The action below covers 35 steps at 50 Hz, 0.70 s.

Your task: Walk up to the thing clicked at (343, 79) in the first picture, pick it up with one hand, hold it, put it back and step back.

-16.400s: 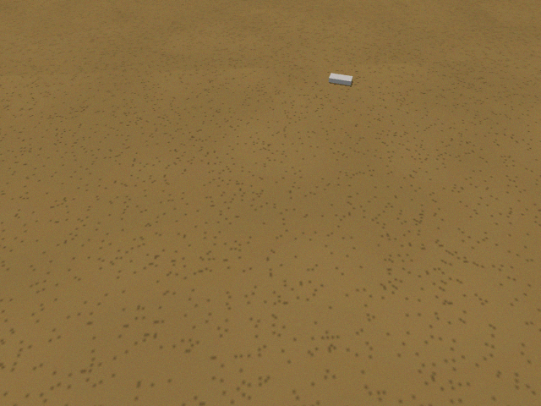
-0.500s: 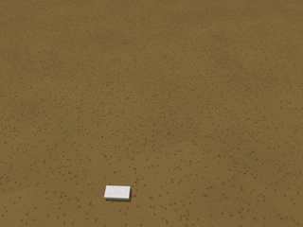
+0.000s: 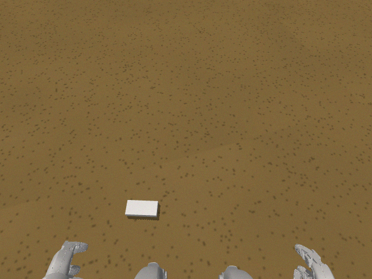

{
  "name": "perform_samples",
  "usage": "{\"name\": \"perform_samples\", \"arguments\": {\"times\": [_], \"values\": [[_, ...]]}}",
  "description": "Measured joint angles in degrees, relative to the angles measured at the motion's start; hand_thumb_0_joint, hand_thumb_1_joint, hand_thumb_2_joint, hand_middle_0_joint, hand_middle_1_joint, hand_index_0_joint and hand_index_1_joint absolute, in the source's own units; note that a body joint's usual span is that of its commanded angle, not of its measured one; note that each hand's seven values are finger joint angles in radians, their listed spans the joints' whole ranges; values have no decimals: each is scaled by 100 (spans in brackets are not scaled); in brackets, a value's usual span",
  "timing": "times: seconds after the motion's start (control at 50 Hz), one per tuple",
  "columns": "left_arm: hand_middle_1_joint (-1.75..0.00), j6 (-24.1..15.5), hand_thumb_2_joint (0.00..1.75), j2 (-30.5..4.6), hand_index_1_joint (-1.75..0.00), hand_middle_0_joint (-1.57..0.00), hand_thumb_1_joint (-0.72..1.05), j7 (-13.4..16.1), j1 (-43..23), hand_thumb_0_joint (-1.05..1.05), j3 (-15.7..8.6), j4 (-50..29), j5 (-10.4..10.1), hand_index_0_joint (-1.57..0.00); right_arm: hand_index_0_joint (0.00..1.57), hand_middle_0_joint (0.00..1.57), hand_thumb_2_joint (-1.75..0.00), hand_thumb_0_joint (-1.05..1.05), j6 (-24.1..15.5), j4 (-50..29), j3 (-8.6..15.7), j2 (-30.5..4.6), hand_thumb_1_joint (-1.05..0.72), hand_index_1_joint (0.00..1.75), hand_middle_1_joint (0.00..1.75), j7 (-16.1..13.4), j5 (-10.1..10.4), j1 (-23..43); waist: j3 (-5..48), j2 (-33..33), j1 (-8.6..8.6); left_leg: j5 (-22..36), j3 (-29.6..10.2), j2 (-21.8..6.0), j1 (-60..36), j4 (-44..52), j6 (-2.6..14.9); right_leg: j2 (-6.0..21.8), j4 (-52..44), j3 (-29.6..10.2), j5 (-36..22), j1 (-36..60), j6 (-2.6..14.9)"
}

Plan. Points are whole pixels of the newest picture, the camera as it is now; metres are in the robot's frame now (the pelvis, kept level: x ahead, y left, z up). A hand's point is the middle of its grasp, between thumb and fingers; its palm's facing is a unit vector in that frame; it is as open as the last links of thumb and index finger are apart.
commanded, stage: rise first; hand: left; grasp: from above
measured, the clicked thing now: (142, 208) +0.46 +0.24 -0.71
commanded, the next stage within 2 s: none
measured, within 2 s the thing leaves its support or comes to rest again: neither
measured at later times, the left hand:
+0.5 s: hand (91, 275) +0.15 +0.27 -0.25, palm faces -0.33 -0.75 -0.57, open 14.3 cm
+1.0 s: hand (112, 233) +0.29 +0.29 -0.45, palm faces -0.50 -0.25 -0.83, open 14.2 cm
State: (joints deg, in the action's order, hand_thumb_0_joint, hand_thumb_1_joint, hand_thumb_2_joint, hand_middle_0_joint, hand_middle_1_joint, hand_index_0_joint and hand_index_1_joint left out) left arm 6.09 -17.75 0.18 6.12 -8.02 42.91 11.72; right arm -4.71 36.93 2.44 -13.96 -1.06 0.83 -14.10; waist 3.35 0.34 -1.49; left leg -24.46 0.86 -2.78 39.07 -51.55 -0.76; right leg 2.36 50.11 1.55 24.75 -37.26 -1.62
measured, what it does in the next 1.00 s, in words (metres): lowers itself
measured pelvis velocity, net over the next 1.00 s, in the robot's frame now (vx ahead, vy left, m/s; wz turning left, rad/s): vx -0.09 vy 0.00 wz -0.07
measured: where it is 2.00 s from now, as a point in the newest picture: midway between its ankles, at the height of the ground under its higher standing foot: outside the picture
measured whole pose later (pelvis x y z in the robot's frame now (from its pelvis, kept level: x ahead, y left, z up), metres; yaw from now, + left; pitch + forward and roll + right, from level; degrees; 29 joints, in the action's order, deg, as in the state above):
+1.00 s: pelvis -0.09 +0.00 -0.30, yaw -4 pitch +34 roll -5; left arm -15.4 -36.0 7.4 -31.9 -8.4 56.7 54.4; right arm -6.3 42.0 2.8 -15.5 3.6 -2.4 -6.8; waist 6.4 0.1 -3.3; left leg -37.9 -5.7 -3.5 117.2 -120.9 -1.3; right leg 1.0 118.5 2.5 38.5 -113.9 -1.1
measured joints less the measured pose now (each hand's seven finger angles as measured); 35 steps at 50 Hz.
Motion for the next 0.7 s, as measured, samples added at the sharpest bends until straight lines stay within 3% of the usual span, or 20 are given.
{"name": "perform_samples", "arguments": {"times": [0.16,0.26,0.38,0.54,0.7], "values": [[-103,285,104,30,-105,-7,-53,41,533,-1,86,-1044,318,-5,20,20,-89,1,-151,-294,-1,21,-86,30,30,-13,-30,216,185,-9,21,-400,-85,-30,838,-919,13,-13,835,35,371,-775,-16],[-103,471,103,-1,-105,-7,-56,50,805,-1,128,-1576,401,-6,20,20,-89,1,-255,-471,-55,64,-88,30,30,9,-54,301,283,-24,8,-555,-142,-42,1292,-1343,10,-19,1233,65,526,-1201,-14],[-104,440,101,-120,-105,-8,-57,76,721,-1,169,-1653,668,-7,20,20,-90,1,-410,-622,-120,56,-90,30,30,20,-79,389,398,-61,-9,-729,-217,-37,1998,-1949,4,-8,1848,100,727,-1883,0],[-104,-313,101,-508,-105,-9,-58,149,-328,-1,119,-830,1580,-8,20,20,-90,1,-681,-481,-87,-126,-90,30,30,147,-87,641,667,7,-44,-1113,-259,-17,3742,-3418,-19,26,3417,34,1178,-3662,13],[-105,-1040,103,-906,-107,-9,-58,391,-1587,-1,11,-237,2573,-8,20,20,-90,1,-580,-104,55,-269,-90,30,30,264,-83,910,733,-32,-44,-1374,-352,-39,5551,-4950,-53,-7,4987,-4,1467,-5483,55]]}}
